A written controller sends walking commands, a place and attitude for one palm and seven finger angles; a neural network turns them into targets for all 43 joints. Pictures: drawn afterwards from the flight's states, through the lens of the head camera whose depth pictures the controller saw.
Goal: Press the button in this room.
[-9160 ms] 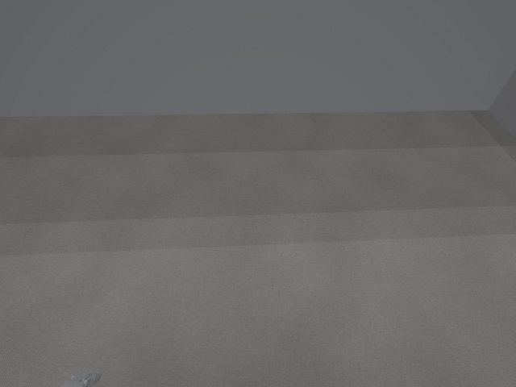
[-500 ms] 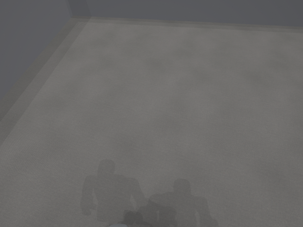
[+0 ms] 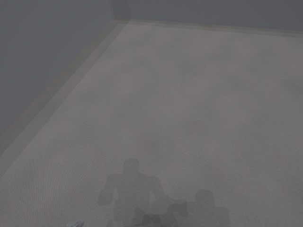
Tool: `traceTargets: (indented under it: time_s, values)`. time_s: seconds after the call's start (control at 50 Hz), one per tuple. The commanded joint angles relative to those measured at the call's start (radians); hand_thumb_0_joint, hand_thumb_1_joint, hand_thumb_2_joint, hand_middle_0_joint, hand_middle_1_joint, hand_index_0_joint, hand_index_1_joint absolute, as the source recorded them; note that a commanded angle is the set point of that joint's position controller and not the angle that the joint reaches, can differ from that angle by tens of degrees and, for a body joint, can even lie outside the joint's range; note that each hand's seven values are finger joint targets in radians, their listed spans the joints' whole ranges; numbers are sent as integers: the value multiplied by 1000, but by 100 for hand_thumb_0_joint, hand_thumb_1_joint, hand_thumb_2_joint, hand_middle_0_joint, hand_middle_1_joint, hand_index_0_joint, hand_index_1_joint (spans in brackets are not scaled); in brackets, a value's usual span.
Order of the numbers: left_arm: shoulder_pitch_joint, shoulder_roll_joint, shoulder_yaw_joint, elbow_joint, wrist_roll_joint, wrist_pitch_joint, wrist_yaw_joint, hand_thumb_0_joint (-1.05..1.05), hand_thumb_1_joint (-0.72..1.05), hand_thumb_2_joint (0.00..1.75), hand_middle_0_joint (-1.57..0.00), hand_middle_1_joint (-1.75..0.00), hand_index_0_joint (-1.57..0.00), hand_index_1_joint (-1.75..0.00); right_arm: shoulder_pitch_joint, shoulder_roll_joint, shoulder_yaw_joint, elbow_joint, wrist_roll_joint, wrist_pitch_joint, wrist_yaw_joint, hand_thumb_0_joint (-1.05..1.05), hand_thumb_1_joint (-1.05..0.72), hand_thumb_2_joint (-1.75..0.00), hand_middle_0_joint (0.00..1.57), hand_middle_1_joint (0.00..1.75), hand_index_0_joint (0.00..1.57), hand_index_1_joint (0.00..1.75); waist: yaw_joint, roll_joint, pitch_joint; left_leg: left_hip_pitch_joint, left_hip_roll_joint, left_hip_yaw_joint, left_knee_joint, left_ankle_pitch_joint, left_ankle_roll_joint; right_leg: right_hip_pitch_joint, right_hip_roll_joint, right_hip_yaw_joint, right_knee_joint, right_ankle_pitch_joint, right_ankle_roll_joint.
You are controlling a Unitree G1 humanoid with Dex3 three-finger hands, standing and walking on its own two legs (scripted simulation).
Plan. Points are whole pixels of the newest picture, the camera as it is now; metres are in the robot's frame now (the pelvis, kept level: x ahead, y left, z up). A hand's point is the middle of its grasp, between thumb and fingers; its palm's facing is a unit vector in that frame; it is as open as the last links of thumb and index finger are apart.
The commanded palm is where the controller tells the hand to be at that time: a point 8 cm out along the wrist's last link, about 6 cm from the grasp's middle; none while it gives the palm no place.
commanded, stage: turn or walk to find it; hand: left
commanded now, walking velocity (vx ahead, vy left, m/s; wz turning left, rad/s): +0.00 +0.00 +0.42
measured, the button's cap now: out of the picture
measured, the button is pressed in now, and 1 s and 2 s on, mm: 0 0 0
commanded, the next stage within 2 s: none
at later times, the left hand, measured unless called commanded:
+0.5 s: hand out of the picture -0.06 +0.23 -0.18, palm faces +0.29 -0.92 -0.25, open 7.4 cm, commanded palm none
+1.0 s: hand out of the picture -0.08 +0.17 -0.14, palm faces +0.45 -0.86 -0.26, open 7.4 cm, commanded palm none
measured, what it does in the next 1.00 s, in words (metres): steps on the spot, turning left: left foot, then right foot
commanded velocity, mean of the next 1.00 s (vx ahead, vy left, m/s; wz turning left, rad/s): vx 0.00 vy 0.00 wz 0.42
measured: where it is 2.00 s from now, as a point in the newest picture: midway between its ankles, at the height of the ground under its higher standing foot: outside the picture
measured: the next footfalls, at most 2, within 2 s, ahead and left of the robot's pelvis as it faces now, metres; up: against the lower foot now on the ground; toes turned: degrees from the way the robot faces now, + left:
left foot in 0.42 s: -0.02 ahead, +0.14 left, +0.00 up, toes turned +17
right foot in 0.78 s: +0.03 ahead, -0.10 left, +0.00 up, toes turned +15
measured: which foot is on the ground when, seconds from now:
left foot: up 0.00-0.40, down 0.42-0.80, up 0.82-1.00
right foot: down 0.00-0.42, up 0.44-0.76, down 0.78-1.00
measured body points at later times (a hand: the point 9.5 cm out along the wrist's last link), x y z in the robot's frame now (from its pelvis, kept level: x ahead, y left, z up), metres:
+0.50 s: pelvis -0.04 +0.02 +0.00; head -0.02 +0.04 +0.45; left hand -0.08 +0.28 -0.16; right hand +0.11 -0.21 -0.14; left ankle -0.06 +0.13 -0.73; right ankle +0.00 -0.09 -0.70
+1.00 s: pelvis -0.06 -0.03 +0.01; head -0.04 -0.05 +0.46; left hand -0.11 +0.21 -0.12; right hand +0.09 -0.24 -0.15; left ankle -0.14 +0.10 -0.64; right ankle -0.01 -0.11 -0.73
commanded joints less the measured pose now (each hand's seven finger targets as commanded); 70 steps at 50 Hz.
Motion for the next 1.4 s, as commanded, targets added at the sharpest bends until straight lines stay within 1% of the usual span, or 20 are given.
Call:
traceTargets:
  time_s: [0.0, 0.06, 0.26, 0.36, 0.38, 0.4, 0.42, 0.54, 0.72, 0.74, 0.78, 0.82, 0.9, 1.08, 1.16, 1.18, 1.2, 1.22, 1.3, 1.38]
  values:
    - [56, 212, 56, -69, 6, -17, 22, 0, 90, 90, -20, -30, -20, -30, -36, -120, -48, -87, -3, -1, 3, 0, -90, -90, 20, 30, 20, 30, 30, -234, 13, -217, 22, -31, 511, -145, 4, 13, -374, 360, -385, 3, -144]
    - [-16, 154, 39, -86, 6, -25, 25, 0, 90, 90, -20, -30, -20, -30, 48, -92, -38, -38, -7, 4, 14, 0, -90, -90, 20, 30, 20, 30, -15, -183, -21, -202, 49, 21, 555, -22, -28, 71, -275, 141, -316, 170, -102]
    - [127, 211, 57, -3, 17, -18, 23, 0, 90, 90, -20, -30, -20, -30, -51, -58, -9, -45, 7, -7, 8, 0, -90, -90, 20, 30, 20, 30, 66, -234, -70, -97, 66, 129, 180, -130, -44, 213, -337, 64, -233, 459, -148]
    - [86, 208, 63, 8, 6, -3, 19, 0, 90, 90, -20, -30, -20, -30, 51, -75, -8, -23, 7, -28, 3, 0, -90, -90, 20, 30, 20, 30, 4, -185, -107, 151, 63, 167, -197, 90, -14, 97, -310, -24, -83, 347, -61]
    - [92, 176, 58, -2, -3, 6, 14, 0, 90, 90, -20, -30, -20, -30, 77, -129, -20, -20, 4, -38, 2, 0, -90, -90, 20, 30, 20, 30, -14, -30, -123, 269, 147, 48, -293, 180, 22, -33, -246, -71, 53, 195, -4]
    - [81, 112, 43, -41, -6, 10, 7, 0, 90, 90, -20, -30, -20, -30, 102, -223, -41, -29, -5, -41, -2, 0, -90, -90, 20, 30, 20, 30, -28, 235, -97, 333, 382, -258, -345, 435, 136, -269, -117, -108, 244, -208, 68]
    - [13, 119, 30, -62, 7, 20, 9, 0, 90, 90, -20, -30, -20, -30, 133, -252, -46, -19, -2, -32, -3, 0, -90, -90, 20, 30, 20, 30, -57, 182, -78, 242, 443, -267, -376, 388, 195, -249, -97, -33, 385, -317, 57]
    - [47, 113, 38, -6, 2, 25, -3, 0, 90, 90, -20, -30, -20, -30, -25, -171, -22, -54, -2, -44, -22, 0, -90, -90, 20, 30, 20, 30, 11, 90, -44, 149, 266, -105, -367, 335, 168, -219, -73, 50, 443, -113, 74]
    - [122, 99, 31, -18, -5, 2, 7, 0, 90, 90, -20, -30, -20, -30, -24, -178, -44, -67, -3, -25, -11, 0, -90, -90, 20, 30, 20, 30, 30, 89, -91, 79, 215, -175, -247, 358, 144, 57, -2, 12, -71, 6, 67]
    - [162, 115, 36, -13, -2, -6, 10, 0, 90, 90, -20, -30, -20, -30, -29, -158, -42, -77, 2, -26, -8, 0, -90, -90, 20, 30, 20, 30, 48, 41, -106, 20, 173, -146, -189, 285, 106, 154, -30, 28, -203, 83, 61]
    - [161, 258, 63, -29, 19, -17, 21, 0, 90, 90, -20, -30, -20, -30, -38, -60, -26, -122, 7, -26, 2, 0, -90, -90, 20, 30, 20, 30, 62, -343, -61, -251, -31, 52, 174, -188, -6, 230, -405, 402, -343, 151, -102]
    - [90, 218, 62, -52, 8, -14, 27, 0, 90, 90, -20, -30, -20, -30, -51, -117, -49, -105, -2, 0, 1, 0, -90, -90, 20, 30, 20, 30, 40, -278, -8, -214, 22, -23, 466, -180, 5, 22, -413, 397, -388, 21, -155]
    - [11, 151, 38, -74, 9, -23, 23, 0, 90, 90, -20, -30, -20, -30, 27, -89, -39, -44, -6, 8, 16, 0, -90, -90, 20, 30, 20, 30, -2, -201, 1, -200, 52, 37, 552, -17, -30, 36, -279, 129, -328, 127, -96]
    - [122, 219, 60, -8, 19, -14, 22, 0, 90, 90, -20, -30, -20, -30, -58, -59, -13, -57, 8, -9, 10, 0, -90, -90, 20, 30, 20, 30, 71, -236, -58, -85, 62, 138, 151, -140, -37, 180, -341, 76, -246, 351, -145]
    - [90, 215, 63, 1, 8, -1, 17, 0, 90, 90, -20, -30, -20, -30, 47, -73, -12, -31, 8, -28, 4, 0, -90, -90, 20, 30, 20, 30, 9, -190, -109, 140, 53, 164, -190, 71, -14, 96, -306, -11, -93, 326, -59]
    - [88, 182, 59, -11, -2, 6, 14, 0, 90, 90, -20, -30, -20, -30, 84, -126, -22, -25, 5, -39, 4, 0, -90, -90, 20, 30, 20, 30, -15, -52, -134, 259, 136, 54, -299, 161, 19, -19, -251, -62, 46, 203, -5]
    - [82, 116, 43, -51, -6, 11, 5, 0, 90, 90, -20, -30, -20, -30, 100, -223, -45, -35, -4, -44, 0, 0, -90, -90, 20, 30, 20, 30, -24, 236, -107, 339, 373, -258, -347, 409, 126, -275, -119, -102, 237, -178, 70]
    - [-7, 116, 28, -74, 5, 23, 8, 0, 90, 90, -20, -30, -20, -30, 135, -255, -50, -21, -2, -36, -7, 0, -90, -90, 20, 30, 20, 30, -61, 216, -89, 245, 437, -289, -378, 418, 200, -266, -96, -21, 377, -307, 70]
    - [9, 120, 42, -20, 3, 28, -3, 0, 90, 90, -20, -30, -20, -30, -16, -170, -23, -49, -4, -41, -23, 0, -90, -90, 20, 30, 20, 30, 6, 115, -18, 121, 279, -131, -374, 305, 163, -242, -83, 55, 495, -118, 70]
    - [13, 112, 36, -15, 1, 25, -2, 0, 90, 90, -20, -30, -20, -30, 19, -168, -27, -41, -1, -45, -22, 0, -90, -90, 20, 30, 20, 30, -10, 76, -61, 199, 261, -134, -362, 363, 174, -230, -60, 56, 413, -105, 82]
